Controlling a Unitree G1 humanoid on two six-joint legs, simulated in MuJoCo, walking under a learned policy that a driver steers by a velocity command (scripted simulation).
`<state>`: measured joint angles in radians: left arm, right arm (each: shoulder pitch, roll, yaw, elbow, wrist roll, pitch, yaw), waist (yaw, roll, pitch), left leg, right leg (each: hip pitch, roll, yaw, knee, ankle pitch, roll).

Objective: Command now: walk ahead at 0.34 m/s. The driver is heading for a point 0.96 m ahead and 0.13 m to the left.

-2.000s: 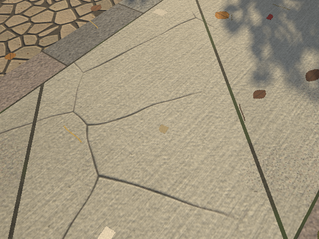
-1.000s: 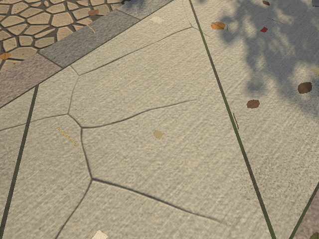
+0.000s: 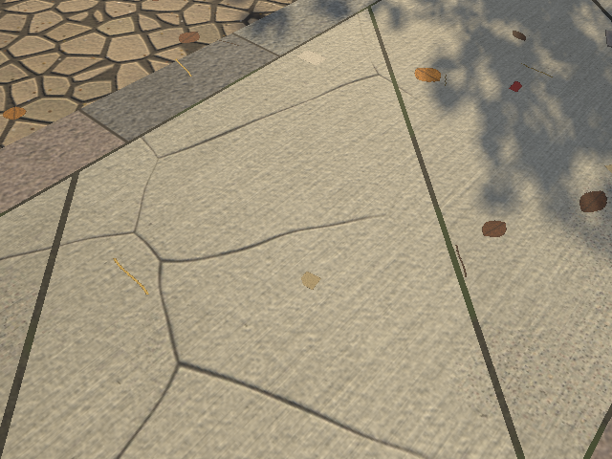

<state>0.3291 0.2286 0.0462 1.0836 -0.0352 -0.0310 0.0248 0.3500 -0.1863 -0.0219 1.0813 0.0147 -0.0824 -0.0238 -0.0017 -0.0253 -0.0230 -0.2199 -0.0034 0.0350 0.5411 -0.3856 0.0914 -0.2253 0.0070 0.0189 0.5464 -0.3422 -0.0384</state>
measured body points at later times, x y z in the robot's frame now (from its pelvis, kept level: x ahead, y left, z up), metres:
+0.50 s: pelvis +0.24 -0.03 -0.02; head +0.28 -0.03 +0.43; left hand +0.46 +0.20 -0.11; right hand +0.14 -0.27 -0.15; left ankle +0.01 +0.10 -0.67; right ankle +0.35 -0.12 -0.73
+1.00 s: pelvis +0.54 +0.02 -0.02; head +0.57 +0.04 +0.43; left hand +0.47 +0.28 -0.16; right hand +0.78 -0.17 -0.11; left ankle +0.65 +0.13 -0.73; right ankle +0.36 -0.12 -0.72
